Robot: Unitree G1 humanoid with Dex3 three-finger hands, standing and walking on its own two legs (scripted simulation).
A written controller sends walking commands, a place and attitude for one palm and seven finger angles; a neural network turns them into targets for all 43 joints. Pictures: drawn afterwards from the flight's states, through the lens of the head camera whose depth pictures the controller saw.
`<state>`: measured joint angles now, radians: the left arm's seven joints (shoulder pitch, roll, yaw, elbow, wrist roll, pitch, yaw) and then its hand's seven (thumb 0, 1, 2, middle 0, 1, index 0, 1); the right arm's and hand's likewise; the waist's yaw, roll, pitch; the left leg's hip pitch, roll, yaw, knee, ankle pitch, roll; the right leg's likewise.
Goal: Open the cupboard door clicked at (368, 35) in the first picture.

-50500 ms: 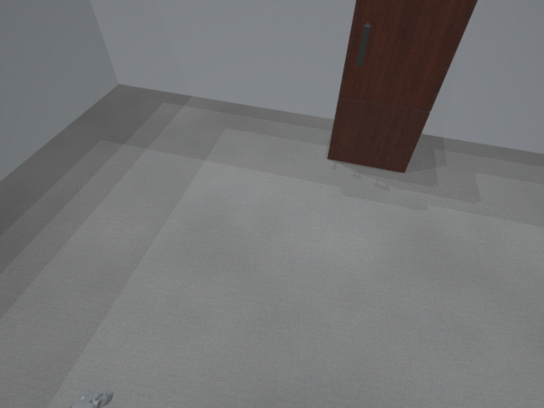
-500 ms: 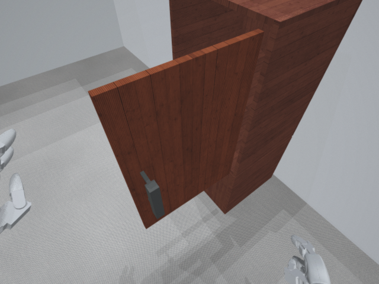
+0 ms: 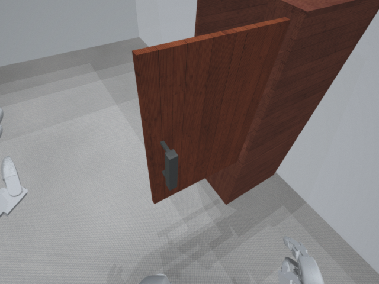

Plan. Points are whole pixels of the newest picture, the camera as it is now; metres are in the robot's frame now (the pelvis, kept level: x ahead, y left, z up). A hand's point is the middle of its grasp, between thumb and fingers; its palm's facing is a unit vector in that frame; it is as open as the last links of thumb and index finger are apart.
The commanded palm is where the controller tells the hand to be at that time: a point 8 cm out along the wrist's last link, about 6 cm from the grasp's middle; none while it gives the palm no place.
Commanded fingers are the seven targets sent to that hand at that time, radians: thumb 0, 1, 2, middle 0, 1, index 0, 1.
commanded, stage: step back with the hand held close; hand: left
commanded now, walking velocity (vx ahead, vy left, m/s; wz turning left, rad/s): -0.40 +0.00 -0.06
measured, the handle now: (167, 165) +0.43 +0.09 -0.07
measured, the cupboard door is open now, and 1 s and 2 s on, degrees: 88 88 88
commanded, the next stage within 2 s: stop stepping back and stand still in 0.38 s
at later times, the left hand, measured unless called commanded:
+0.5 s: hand (9, 252) +0.12 +0.23 +0.17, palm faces +0.26 -0.86 -0.43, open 7.4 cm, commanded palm +0.05 +0.28 +0.19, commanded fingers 0.00 0.90 0.90 -0.20 -0.30 -0.20 -0.30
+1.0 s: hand out of the picture +0.01 +0.27 +0.18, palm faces +0.45 -0.79 -0.40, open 7.4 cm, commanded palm -0.05 +0.32 +0.19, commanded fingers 0.00 0.90 0.90 -0.20 -0.30 -0.20 -0.30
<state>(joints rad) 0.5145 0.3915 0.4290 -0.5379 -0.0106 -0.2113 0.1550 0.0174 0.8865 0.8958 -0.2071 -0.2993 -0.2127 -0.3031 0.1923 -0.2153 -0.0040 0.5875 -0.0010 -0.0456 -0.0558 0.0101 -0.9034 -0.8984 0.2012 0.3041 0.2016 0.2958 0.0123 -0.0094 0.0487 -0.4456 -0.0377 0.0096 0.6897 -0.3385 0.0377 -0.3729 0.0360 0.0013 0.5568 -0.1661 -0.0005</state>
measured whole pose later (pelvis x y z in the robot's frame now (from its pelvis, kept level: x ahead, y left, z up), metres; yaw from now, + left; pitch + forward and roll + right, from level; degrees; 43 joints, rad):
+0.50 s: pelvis -0.12 +0.00 +0.00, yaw -7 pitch +4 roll -4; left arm 0.48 0.49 0.44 -0.60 -0.08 -0.23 0.12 0.02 0.89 0.90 -0.20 -0.30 -0.21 -0.30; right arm 0.05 -0.14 0.02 0.62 -0.02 -0.11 -0.03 0.01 -0.90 -0.90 0.20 0.30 0.20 0.30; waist 0.03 -0.03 0.03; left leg -0.59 0.07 0.09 0.40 0.08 0.03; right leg -0.05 0.05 -0.01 0.42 -0.43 -0.03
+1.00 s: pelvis -0.20 +0.02 +0.00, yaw -1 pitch +1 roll +1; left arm 0.50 0.38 0.40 -0.51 -0.01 -0.20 0.17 0.02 0.88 0.90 -0.21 -0.30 -0.21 -0.30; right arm 0.32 -0.25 -0.03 0.72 0.00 -0.15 -0.11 0.01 -0.90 -0.90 0.20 0.30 0.20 0.30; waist 0.00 -0.04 -0.05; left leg -0.30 0.04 0.01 0.57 -0.30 0.00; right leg -0.26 -0.03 -0.06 0.64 -0.40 -0.01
